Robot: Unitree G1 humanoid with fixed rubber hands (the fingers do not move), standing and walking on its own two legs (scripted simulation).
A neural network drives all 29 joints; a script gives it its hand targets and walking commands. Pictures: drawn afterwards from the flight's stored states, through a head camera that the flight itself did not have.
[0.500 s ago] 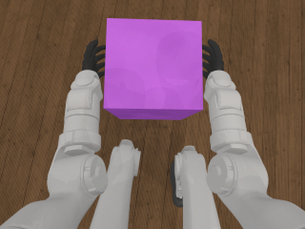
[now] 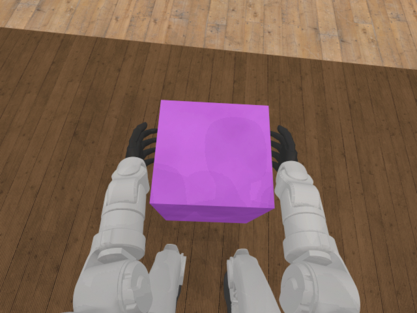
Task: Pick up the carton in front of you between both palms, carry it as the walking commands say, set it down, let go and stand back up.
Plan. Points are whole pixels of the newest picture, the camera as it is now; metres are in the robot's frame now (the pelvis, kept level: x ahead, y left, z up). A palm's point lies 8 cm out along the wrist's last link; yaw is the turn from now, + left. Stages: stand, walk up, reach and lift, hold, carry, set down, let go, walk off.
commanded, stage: reach and lift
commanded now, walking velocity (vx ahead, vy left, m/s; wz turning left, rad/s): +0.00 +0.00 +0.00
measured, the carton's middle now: (210, 171) +0.40 +0.02 -0.10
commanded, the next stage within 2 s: hold in 1.62 s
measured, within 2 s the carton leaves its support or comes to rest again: neither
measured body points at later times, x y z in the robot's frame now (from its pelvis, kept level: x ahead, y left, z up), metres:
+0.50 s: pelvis +0.06 +0.01 +0.12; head +0.07 +0.01 +0.57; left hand +0.37 +0.16 +0.11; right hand +0.37 -0.14 +0.11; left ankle +0.07 +0.13 -0.61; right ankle +0.06 -0.12 -0.61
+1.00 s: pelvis +0.04 +0.00 +0.13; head +0.01 +0.01 +0.58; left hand +0.35 +0.16 +0.15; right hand +0.35 -0.15 +0.15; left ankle +0.07 +0.13 -0.61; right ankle +0.07 -0.12 -0.61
